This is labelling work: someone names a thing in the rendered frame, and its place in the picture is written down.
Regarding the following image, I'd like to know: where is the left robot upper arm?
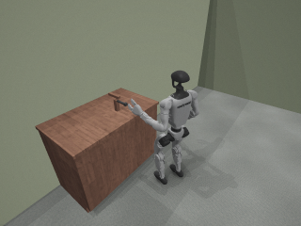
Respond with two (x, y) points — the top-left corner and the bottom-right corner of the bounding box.
(159, 97), (172, 132)

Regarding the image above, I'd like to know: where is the counter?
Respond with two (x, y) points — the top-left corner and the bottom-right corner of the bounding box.
(35, 88), (159, 213)

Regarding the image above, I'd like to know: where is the tap lever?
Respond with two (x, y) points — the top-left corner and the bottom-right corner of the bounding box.
(117, 100), (128, 106)

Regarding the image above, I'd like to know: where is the right robot upper arm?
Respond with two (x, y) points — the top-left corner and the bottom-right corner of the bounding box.
(188, 89), (199, 117)

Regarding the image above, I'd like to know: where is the robot left forearm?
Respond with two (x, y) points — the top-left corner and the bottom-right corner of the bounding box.
(139, 111), (165, 132)

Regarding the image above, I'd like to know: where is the robot right foot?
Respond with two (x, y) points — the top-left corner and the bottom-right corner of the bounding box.
(169, 164), (183, 177)

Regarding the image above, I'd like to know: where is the left robot hand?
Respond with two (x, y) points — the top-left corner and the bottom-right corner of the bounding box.
(128, 99), (143, 116)

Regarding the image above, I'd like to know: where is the humanoid robot head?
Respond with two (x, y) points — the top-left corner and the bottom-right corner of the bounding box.
(170, 70), (190, 100)

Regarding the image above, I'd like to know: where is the robot right forearm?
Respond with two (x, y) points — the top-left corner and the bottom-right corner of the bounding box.
(188, 113), (195, 120)

